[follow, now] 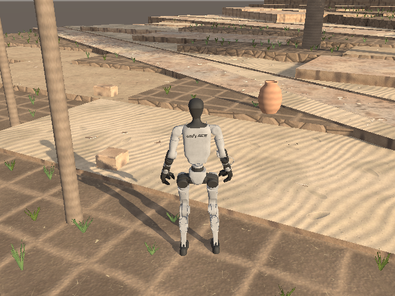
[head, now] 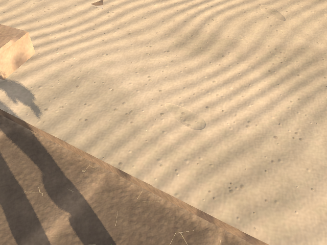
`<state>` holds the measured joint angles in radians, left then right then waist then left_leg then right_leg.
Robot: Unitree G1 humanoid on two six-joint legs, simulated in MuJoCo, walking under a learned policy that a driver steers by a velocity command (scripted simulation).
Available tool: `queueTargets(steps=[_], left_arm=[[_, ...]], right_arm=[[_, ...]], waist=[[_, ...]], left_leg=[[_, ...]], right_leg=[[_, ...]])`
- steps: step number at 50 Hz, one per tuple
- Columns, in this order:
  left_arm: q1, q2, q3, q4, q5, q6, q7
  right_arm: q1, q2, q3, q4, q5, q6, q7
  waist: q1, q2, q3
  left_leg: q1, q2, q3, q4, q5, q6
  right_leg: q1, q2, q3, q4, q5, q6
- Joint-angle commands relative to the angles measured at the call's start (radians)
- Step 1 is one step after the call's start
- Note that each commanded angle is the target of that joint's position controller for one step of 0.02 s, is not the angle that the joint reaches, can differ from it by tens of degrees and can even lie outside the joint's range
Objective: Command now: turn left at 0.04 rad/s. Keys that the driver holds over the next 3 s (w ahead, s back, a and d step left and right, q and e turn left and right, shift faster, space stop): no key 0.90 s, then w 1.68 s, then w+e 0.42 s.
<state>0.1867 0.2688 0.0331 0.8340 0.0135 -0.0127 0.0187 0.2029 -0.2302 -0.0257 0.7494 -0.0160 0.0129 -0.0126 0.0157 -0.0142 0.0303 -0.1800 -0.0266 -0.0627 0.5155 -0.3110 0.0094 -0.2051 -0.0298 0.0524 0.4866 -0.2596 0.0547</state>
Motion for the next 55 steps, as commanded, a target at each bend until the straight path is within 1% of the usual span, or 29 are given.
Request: queueTargets(steps=[1, 8, 15, 23, 33, 45, 46, 47, 48, 49, 50, 51, 52, 53, 54, 55], left_arm=[[-0.011, 0.104, 0.025, -0.029, -0.003, -0.009, 0.007], [0.002, 0.115, 0.028, 0.039, -0.007, -0.004, 0.016], [0.012, 0.117, 0.027, 0.104, -0.010, 0.002, 0.025], [0.021, 0.109, 0.024, 0.164, -0.012, 0.007, 0.030], [0.036, 0.091, 0.017, 0.217, -0.012, 0.011, 0.032], [0.065, 0.066, 0.007, 0.253, -0.013, 0.013, 0.033], [0.083, 0.052, 0.003, 0.263, -0.013, 0.014, 0.034], [0.086, 0.048, 0.003, 0.266, -0.018, 0.015, 0.035], [0.081, 0.051, 0.005, 0.261, -0.022, 0.014, 0.036], [0.066, 0.049, 0.004, 0.248, -0.022, 0.007, 0.035], [0.046, 0.036, 0.000, 0.232, -0.022, -0.007, 0.030], [0.040, 0.012, -0.005, 0.221, -0.025, -0.026, 0.021], [0.033, 0.005, -0.007, 0.212, -0.029, -0.044, 0.011], [0.045, 0.008, -0.005, 0.210, -0.036, -0.060, 0.001], [0.080, -0.001, -0.007, 0.216, -0.043, -0.072, -0.007], [0.157, -0.002, -0.004, 0.243, -0.045, -0.080, -0.012]], right_arm=[[-0.007, -0.131, -0.031, -0.047, 0.001, -0.017, -0.005], [0.006, -0.124, -0.028, -0.005, 0.005, -0.023, -0.003], [0.022, -0.121, -0.026, 0.051, 0.008, -0.024, -0.004], [0.042, -0.120, -0.022, 0.112, 0.011, -0.023, -0.010], [0.066, -0.115, -0.013, 0.176, 0.013, -0.024, -0.016], [0.099, -0.098, -0.003, 0.233, 0.015, -0.023, -0.020], [0.115, -0.091, -0.001, 0.245, 0.015, -0.022, -0.022], [0.120, -0.103, -0.005, 0.249, 0.021, -0.018, -0.026], [0.119, -0.129, -0.014, 0.246, 0.027, -0.016, -0.029], [0.126, -0.147, -0.019, 0.241, 0.031, -0.018, -0.030], [0.150, -0.167, -0.026, 0.242, 0.036, -0.025, -0.028], [0.172, -0.194, -0.036, 0.246, 0.042, -0.034, -0.026], [0.175, -0.204, -0.043, 0.245, 0.046, -0.043, -0.025], [0.147, -0.195, -0.042, 0.234, 0.045, -0.049, -0.023], [0.100, -0.185, -0.039, 0.218, 0.049, -0.053, -0.020], [0.039, -0.169, -0.034, 0.197, 0.055, -0.052, -0.016]], waist=[[-0.004, 0.061, -0.013], [-0.006, 0.031, -0.026], [-0.004, 0.027, -0.022], [-0.004, 0.025, -0.008], [-0.005, 0.018, 0.007], [-0.007, 0.015, 0.020], [-0.007, 0.022, -0.001], [-0.011, 0.036, 0.012], [-0.016, 0.063, 0.042], [-0.024, 0.090, 0.085], [-0.038, 0.134, 0.116], [-0.043, 0.195, 0.124], [-0.045, 0.213, 0.144], [-0.024, 0.206, 0.157], [0.009, 0.203, 0.164], [0.056, 0.174, 0.155]], left_leg=[[-0.039, 0.086, -0.095, -0.126, 0.189, 0.034], [-0.017, 0.072, -0.077, -0.121, 0.242, 0.035], [-0.012, 0.057, -0.055, -0.121, 0.257, 0.030], [-0.017, 0.044, -0.035, -0.123, 0.239, 0.021], [-0.028, 0.035, -0.018, -0.126, 0.205, 0.013], [-0.039, 0.028, -0.004, -0.128, 0.173, 0.007], [-0.032, 0.021, 0.001, -0.139, 0.068, 0.010], [-0.046, 0.015, -0.004, -0.150, -0.116, 0.024], [-0.078, 0.029, -0.036, -0.169, -0.306, 0.050], [-0.110, 0.069, -0.097, -0.207, -0.447, 0.081], [-0.111, 0.133, -0.190, -0.256, -0.530, 0.119], [-0.100, 0.216, -0.305, -0.311, -0.573, 0.165], [-0.131, 0.279, -0.395, -0.348, -0.563, 0.206], [-0.148, 0.298, -0.412, -0.353, -0.525, 0.217], [-0.173, 0.284, -0.374, -0.329, -0.474, 0.202], [-0.235, 0.229, -0.285, -0.278, -0.402, 0.162]], right_leg=[[0.021, -0.013, 0.004, -0.038, 0.146, -0.003], [0.040, -0.018, 0.005, -0.044, 0.176, 0.005], [0.047, -0.016, 0.002, -0.049, 0.184, 0.001], [0.043, -0.009, -0.004, -0.056, 0.176, -0.005], [0.035, 0.000, -0.010, -0.062, 0.162, -0.012], [0.020, 0.008, -0.016, -0.063, 0.144, -0.018], [0.027, 0.023, -0.033, -0.059, 0.056, -0.020], [0.003, 0.050, -0.060, -0.029, -0.080, -0.027], [-0.043, 0.073, -0.083, 0.016, -0.225, -0.039], [-0.106, 0.079, -0.088, 0.058, -0.302, -0.051], [-0.166, 0.077, -0.096, 0.121, -0.291, -0.058], [-0.200, 0.070, -0.109, 0.214, -0.225, -0.061], [-0.202, 0.038, -0.081, 0.276, -0.186, -0.075], [-0.196, 0.019, -0.068, 0.277, -0.193, -0.096], [-0.142, 0.011, -0.071, 0.187, -0.204, -0.119], [0.005, 0.020, -0.082, 0.034, -0.158, -0.135]])
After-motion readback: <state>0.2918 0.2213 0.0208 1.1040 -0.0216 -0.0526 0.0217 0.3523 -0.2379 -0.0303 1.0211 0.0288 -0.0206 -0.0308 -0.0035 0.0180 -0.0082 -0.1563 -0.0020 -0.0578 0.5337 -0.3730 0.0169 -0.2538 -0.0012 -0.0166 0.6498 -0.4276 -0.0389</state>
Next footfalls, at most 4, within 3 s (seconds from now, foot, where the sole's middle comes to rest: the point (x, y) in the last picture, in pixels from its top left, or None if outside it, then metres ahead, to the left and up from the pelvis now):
1.58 left None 0.41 0.09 -0.77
2.06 right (206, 195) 0.71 -0.15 -0.71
2.62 left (142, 146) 0.97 0.13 -0.71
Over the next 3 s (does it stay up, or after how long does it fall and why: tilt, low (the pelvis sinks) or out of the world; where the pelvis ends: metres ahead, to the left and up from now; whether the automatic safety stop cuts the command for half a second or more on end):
stays up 1.00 0.04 0.07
